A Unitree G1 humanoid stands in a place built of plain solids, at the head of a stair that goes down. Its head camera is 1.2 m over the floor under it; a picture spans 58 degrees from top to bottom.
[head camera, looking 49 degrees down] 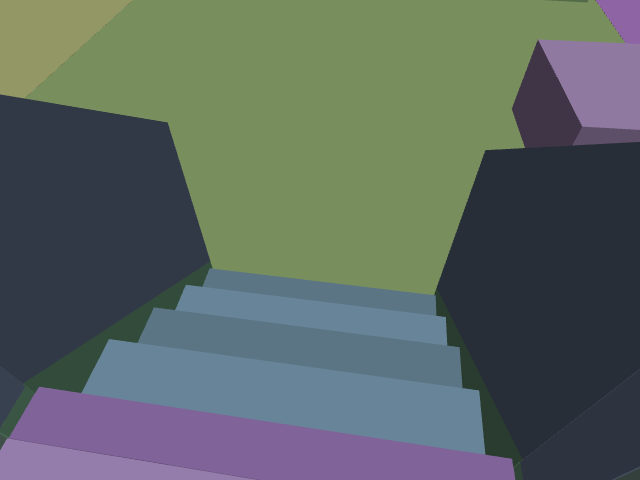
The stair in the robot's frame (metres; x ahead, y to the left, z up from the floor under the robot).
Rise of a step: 0.20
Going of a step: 0.26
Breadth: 1.30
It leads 8 degrees to the right of straight ahead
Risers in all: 5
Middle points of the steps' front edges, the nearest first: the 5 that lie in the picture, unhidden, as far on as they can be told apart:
0.40 0.15 0.00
0.66 0.12 -0.20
0.92 0.08 -0.41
1.18 0.04 -0.61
1.44 0.00 -0.81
